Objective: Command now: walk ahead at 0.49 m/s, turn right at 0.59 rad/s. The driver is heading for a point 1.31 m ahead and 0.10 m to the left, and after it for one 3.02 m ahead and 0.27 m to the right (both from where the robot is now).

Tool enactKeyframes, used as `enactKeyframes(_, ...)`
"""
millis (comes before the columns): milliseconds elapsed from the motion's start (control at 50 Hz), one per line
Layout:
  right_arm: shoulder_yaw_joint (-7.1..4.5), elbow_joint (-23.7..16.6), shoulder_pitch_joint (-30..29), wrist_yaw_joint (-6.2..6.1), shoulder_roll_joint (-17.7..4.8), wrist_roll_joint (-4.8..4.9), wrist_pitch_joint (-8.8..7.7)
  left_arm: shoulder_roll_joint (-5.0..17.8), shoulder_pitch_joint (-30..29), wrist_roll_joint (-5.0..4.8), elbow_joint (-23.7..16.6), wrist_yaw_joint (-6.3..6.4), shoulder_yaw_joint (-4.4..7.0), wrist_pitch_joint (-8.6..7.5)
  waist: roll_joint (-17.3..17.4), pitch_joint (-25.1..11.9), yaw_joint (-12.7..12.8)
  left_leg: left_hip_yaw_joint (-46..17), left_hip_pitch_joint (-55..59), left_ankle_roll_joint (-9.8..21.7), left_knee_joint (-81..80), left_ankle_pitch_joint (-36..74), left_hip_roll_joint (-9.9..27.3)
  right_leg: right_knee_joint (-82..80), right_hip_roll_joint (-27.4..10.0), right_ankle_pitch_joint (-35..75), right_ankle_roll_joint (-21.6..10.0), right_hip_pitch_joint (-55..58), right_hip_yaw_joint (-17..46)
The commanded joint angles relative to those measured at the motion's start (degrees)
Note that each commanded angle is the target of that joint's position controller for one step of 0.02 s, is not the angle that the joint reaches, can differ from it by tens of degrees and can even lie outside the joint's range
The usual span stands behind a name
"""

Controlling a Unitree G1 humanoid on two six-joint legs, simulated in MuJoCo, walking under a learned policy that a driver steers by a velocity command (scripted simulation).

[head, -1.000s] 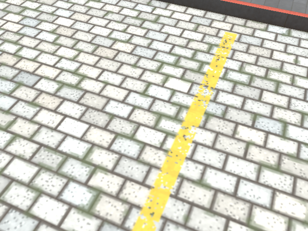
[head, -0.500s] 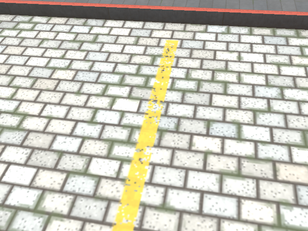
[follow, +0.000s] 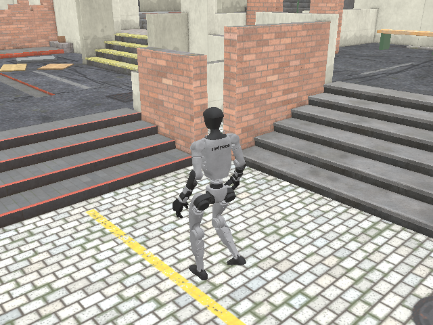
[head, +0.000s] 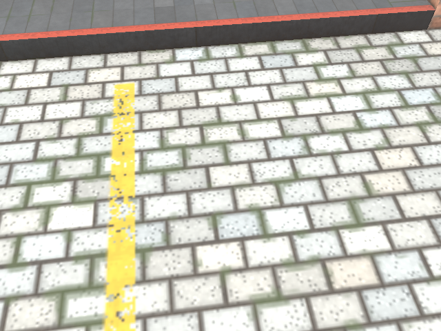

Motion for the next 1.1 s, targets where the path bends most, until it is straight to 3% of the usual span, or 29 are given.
enactKeyframes(20,-1.31,-1.2,1.8,0.25,-4.8,0.01,-0.82,1.7,1.6,-0.21,-4.8,-0.32,0.71,0.28,6.2,-2.4,0.0,-14.6,9.2,9.8,-14.9,2.1,16.3,-0.4,-7.0,3.5,0.2,-10.4,1.6)
enactKeyframes(100,-2.43,0.3,3.0,0.21,-7.8,0.28,-1.03,1.7,-3.5,0.53,-8.4,-0.46,0.47,0.82,4.4,-0.5,-0.3,-7.7,10.1,11.1,-16.9,9.2,17.5,-8.1,-8.2,10.4,1.1,-16.0,1.8)
enactKeyframes(180,-2.63,0.8,4.1,-0.11,-9.5,0.43,-0.10,1.5,-10.4,0.42,-10.9,-2.05,0.00,-0.04,4.2,0.5,-2.6,0.3,12.3,8.8,-15.8,12.1,15.6,-21.5,-7.2,21.8,0.7,-14.7,-1.7)
enactKeyframes(220,-2.38,2.1,7.6,0.14,-9.7,1.14,0.37,0.2,-14.6,0.62,-12.4,-2.62,-0.67,-0.31,3.4,1.5,-4.5,0.8,12.4,8.7,-15.6,10.0,15.5,-27.5,-5.8,21.7,0.2,-11.7,-3.7)
enactKeyframes(280,-2.45,4.1,10.4,0.51,-11.4,2.55,1.63,1.3,-18.6,0.52,-14.7,-3.28,-0.70,-0.68,4.5,3.7,-4.5,-1.7,16.8,8.8,-13.8,10.1,17.9,-33.5,-4.5,15.0,-1.1,-11.3,-5.8)
enactKeyframes(320,-2.50,4.6,10.2,0.47,-12.6,2.90,2.51,3.5,-16.8,0.72,-14.8,-3.43,0.13,-1.20,6.3,2.3,-2.1,-2.8,19.3,7.8,-9.0,18.7,18.8,-37.6,-2.4,10.6,-2.4,-6.1,-7.2)
enactKeyframes(340,-2.36,4.8,9.1,0.41,-12.9,2.97,2.89,5.3,-10.7,1.00,-13.2,-3.27,1.23,-1.49,6.5,-1.3,2.1,-1.2,18.4,6.5,-1.5,27.4,17.1,-41.1,-0.2,12.7,-3.4,3.5,-8.8)
enactKeyframes(360,-1.61,4.8,9.5,0.26,-11.2,2.54,2.84,8.7,-1.0,1.31,-10.1,-2.66,3.03,-1.47,5.8,-7.7,6.5,0.9,12.8,4.6,10.1,30.3,14.1,-40.5,0.5,15.3,-4.8,18.7,-8.7)
enactKeyframes(380,0.12,2.8,9.6,0.36,-7.0,0.56,2.36,14.7,10.3,2.04,-8.5,-1.38,4.72,-1.11,-2.8,-17.7,10.2,2.8,-1.5,1.5,31.2,9.7,9.9,-38.8,-13.7,19.6,-9.0,37.7,6.8)
enactKeyframes(400,1.57,2.2,15.9,0.74,-1.2,1.45,1.04,17.5,9.8,2.94,-9.0,-1.32,4.48,-1.06,-14.7,-25.2,5.2,-4.4,-19.1,-0.8,48.0,-26.4,0.7,-48.0,-25.8,11.4,-16.7,48.4,33.0)
enactKeyframes(420,-0.31,3.2,12.0,0.79,-8.2,3.62,0.45,11.6,9.3,2.78,-9.0,-1.64,3.29,-1.48,-6.8,-21.6,7.8,-11.1,-23.7,-0.5,53.7,-24.8,2.8,-50.9,-24.6,9.0,-15.0,43.8,31.8)
enactKeyframes(440,-0.84,1.5,8.3,0.75,-8.8,4.26,0.50,9.1,5.7,2.14,-8.7,-1.77,2.37,-1.76,-6.5,-13.2,6.0,-9.7,-27.0,0.0,53.3,-19.8,5.5,-51.3,-22.6,11.8,-12.7,37.1,21.4)
enactKeyframes(460,-0.85,1.5,6.6,0.35,-8.0,3.35,0.92,6.6,1.4,1.74,-8.7,-2.02,1.64,-2.02,-3.2,-9.5,3.9,-8.9,-24.9,-0.3,50.3,-14.8,8.1,-52.9,-19.7,14.9,-10.9,29.9,14.7)
enactKeyframes(480,-1.26,1.7,6.3,0.08,-7.6,2.47,1.64,4.8,-1.9,1.74,-8.6,-2.25,1.29,-2.39,-3.8,-6.6,1.9,-8.9,-22.3,-0.5,47.4,-11.1,9.6,-55.1,-17.3,16.3,-9.7,24.1,9.3)
enactKeyframes(520,-1.29,2.6,9.2,0.12,-5.3,2.67,3.49,3.2,-4.5,2.33,-7.8,-2.24,1.20,-3.56,-4.1,-5.0,-0.8,-9.1,-17.1,-0.8,45.9,-6.4,10.4,-59.3,-15.4,18.8,-9.0,18.4,3.1)
enactKeyframes(580,-1.36,1.6,7.3,-0.02,-3.5,2.51,4.76,4.0,-4.0,2.83,-5.7,-1.37,1.82,-4.39,-1.9,-1.8,-1.6,-10.2,-20.1,-1.4,42.3,-1.6,10.1,-61.9,-15.1,24.0,-8.9,17.5,-3.8)
enactKeyframes(660,-1.18,-0.7,1.6,0.73,-2.5,1.89,4.68,5.4,-2.3,2.75,-3.6,-0.12,2.36,-3.93,-1.5,1.2,-0.3,-9.7,-23.4,-1.6,29.8,8.1,9.1,-63.1,-14.4,23.5,-7.7,20.0,-10.2)
enactKeyframes(800,-0.33,-6.5,-9.9,3.29,-1.8,1.69,4.41,8.4,1.9,1.23,-0.5,0.65,3.51,-2.03,-0.4,5.1,3.5,-2.4,-25.3,1.5,16.4,6.1,8.1,-60.0,-17.3,26.9,-6.2,29.5,-16.1)
enactKeyframes(860,-1.35,-7.9,-7.8,3.77,-3.7,1.98,4.63,10.6,0.4,0.64,-0.5,0.86,4.01,-0.87,-2.7,1.6,0.7,2.6,-17.2,4.5,15.1,-2.0,3.6,-51.1,-17.3,50.0,-4.4,31.8,-18.4)
enactKeyframes(880,-2.28,-7.3,-3.3,3.66,-5.3,2.22,4.76,11.5,-0.5,0.42,-0.7,0.98,4.16,-0.38,-3.7,-1.5,-2.1,4.3,-10.8,5.8,15.1,-4.5,1.0,-44.1,-16.7,58.9,-3.6,31.5,-19.0)
enactKeyframes(900,-3.92,-5.4,5.0,3.25,-8.0,2.41,4.78,12.0,-1.9,0.02,-1.0,1.02,4.10,0.04,-3.0,-5.9,-7.0,5.1,1.1,7.8,11.3,-2.2,-1.9,-32.7,-14.8,61.2,-2.1,28.2,-20.3)
enactKeyframes(920,-6.14,-3.1,14.1,2.08,-12.7,2.22,5.19,10.9,-1.5,0.55,-1.8,1.21,3.57,-0.28,0.8,-10.9,-11.0,-1.7,18.3,10.3,9.0,0.2,-0.1,-16.3,-12.3,48.0,0.8,16.0,-20.2)
enactKeyframes(940,-7.27,-3.1,13.7,1.36,-19.7,2.36,5.09,1.4,3.6,2.89,-4.8,0.46,0.84,-1.73,17.7,-14.0,-3.8,-33.5,36.7,20.3,4.7,-5.7,15.5,5.6,-1.0,-8.6,4.9,-10.8,-16.2)
enactKeyframes(960,-5.97,-5.2,15.5,1.72,-16.6,1.54,4.07,4.1,-0.4,0.77,-6.0,-0.24,0.60,-4.51,11.5,-23.8,-6.5,-53.3,41.6,24.2,-6.0,-13.5,21.2,13.1,2.4,-14.7,3.9,-17.6,-0.6)
enactKeyframes(980,-4.93,-4.7,14.1,2.00,-12.6,1.12,3.33,7.1,-7.1,-1.40,-7.8,-0.64,1.38,-5.63,7.6,-16.3,-7.8,-45.8,38.0,20.5,-7.9,-9.5,20.1,12.3,-0.4,-9.2,2.3,-22.9,0.9)
enactKeyframes(1000,-4.32,-5.1,10.6,1.98,-10.5,1.69,2.90,6.5,-7.9,-0.82,-8.0,-0.35,1.05,-6.16,4.4,-10.9,-5.3,-37.9,29.6,18.4,-7.2,-4.2,17.8,7.4,-3.0,-3.9,1.2,-21.8,0.7)
enactKeyframes(1020,-3.66,-6.1,6.0,1.89,-8.1,1.84,2.83,6.8,-7.7,0.93,-7.1,0.19,1.37,-6.08,1.9,-7.5,-2.6,-31.5,21.0,16.6,-7.1,1.8,15.2,2.6,-5.1,-0.8,1.3,-17.7,0.5)
enactKeyframes(1040,-3.07,-7.3,3.5,1.66,-6.5,1.21,2.75,7.6,-6.3,1.77,-6.9,0.30,1.94,-5.41,2.8,-6.7,-0.4,-27.8,15.2,15.9,-8.1,6.8,13.5,-0.5,-6.5,1.2,1.5,-13.1,0.9)
enactKeyframes(1100,-3.31,-7.9,3.8,0.87,-7.7,1.29,2.42,5.9,-6.0,2.57,-7.5,0.20,1.87,-3.36,2.8,-5.0,1.1,-22.8,8.0,15.9,-10.4,14.7,11.3,-7.5,-6.5,4.2,3.7,-9.6,-0.6)
Velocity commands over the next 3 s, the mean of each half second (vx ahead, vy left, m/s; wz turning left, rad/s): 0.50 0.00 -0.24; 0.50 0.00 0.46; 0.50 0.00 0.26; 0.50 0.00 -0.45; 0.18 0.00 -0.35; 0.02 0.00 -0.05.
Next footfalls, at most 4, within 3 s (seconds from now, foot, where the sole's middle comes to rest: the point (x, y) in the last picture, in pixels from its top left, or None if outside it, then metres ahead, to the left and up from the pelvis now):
0.36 right None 0.34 -0.19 -0.77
0.92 left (213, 276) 0.64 0.06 -0.77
1.44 right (239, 188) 0.98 -0.03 -0.77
1.92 left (175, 144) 1.19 0.21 -0.77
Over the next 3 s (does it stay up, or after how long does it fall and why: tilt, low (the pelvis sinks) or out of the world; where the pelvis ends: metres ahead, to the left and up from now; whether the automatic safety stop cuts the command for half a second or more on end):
stays up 1.25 0.10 0.00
